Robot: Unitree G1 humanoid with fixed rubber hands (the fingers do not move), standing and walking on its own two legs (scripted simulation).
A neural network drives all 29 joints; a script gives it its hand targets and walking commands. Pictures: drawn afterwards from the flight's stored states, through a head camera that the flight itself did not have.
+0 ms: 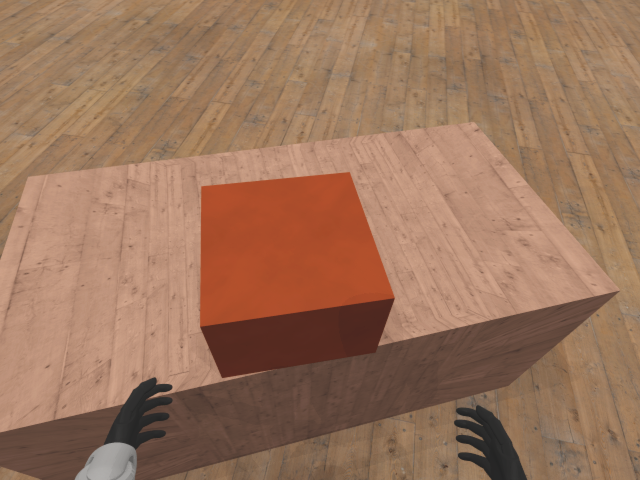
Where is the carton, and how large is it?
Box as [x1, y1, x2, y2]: [200, 172, 394, 377]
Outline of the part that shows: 349,172 201,186 200,327 222,377 375,352 394,297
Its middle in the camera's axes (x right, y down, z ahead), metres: -0.05 +0.05 +0.70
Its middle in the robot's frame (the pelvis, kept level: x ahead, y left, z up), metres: +0.47 +0.05 -0.10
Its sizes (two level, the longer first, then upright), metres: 0.282 0.276 0.190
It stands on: a pedestal, 0.57 m high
